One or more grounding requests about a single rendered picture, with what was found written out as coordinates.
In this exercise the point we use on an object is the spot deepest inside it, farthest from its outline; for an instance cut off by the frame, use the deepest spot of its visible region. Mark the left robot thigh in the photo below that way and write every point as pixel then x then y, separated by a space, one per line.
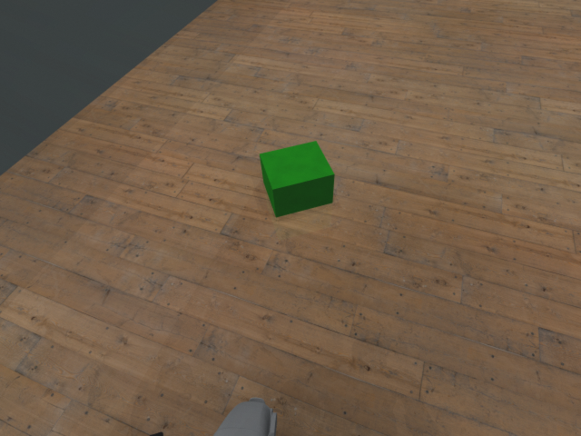
pixel 249 418

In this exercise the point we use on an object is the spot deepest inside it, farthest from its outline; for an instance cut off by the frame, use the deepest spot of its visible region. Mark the carton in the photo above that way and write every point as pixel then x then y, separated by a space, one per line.
pixel 297 178

